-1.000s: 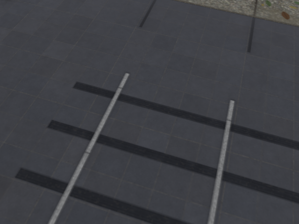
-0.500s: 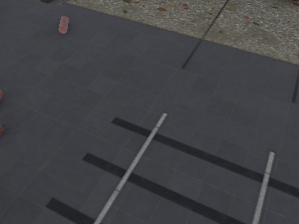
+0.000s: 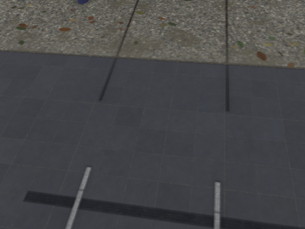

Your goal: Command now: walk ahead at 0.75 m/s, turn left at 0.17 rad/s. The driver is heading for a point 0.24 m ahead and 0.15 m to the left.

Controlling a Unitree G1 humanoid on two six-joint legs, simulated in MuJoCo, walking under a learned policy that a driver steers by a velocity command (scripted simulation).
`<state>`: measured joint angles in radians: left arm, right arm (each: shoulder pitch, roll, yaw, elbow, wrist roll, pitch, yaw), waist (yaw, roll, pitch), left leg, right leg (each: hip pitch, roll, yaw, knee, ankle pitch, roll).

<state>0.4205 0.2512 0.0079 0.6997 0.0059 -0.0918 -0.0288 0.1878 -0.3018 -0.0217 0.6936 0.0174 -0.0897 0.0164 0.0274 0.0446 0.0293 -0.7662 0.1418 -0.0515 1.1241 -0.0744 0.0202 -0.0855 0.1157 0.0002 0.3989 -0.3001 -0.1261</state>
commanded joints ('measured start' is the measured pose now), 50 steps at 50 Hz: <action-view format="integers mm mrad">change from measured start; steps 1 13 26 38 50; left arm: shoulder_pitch -60 63 -138 -158 -147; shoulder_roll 138 135 98 91 67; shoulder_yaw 38 24 22 31 32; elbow -47 -11 -52 -33 -2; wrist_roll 9 -44 -5 12 6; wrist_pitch -27 16 98 46 48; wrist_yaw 36 42 83 58 48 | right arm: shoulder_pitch -77 261 -9 7 4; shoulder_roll -52 -131 -76 -12 -11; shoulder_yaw -11 -51 -30 -18 -31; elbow -53 2 16 60 144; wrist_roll -5 -87 -32 -36 -25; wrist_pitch -11 -30 56 86 103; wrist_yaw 14 19 0 -24 -51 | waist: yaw -2 -144 -26 -49 -36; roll -85 42 53 -93 -54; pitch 112 -529 -181 -36 -61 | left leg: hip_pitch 97 1178 362 508 567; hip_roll -66 212 -29 -136 -119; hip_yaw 76 -553 -140 -52 -67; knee -232 -594 -817 -631 -617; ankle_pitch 210 872 -78 -105 33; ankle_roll -19 410 202 6 -31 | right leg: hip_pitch -188 -502 -167 -260 -175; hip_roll -155 -12 -165 -189 -173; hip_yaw -44 275 41 115 97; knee -213 1306 341 30 51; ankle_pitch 720 -337 79 30 257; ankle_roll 61 218 191 104 73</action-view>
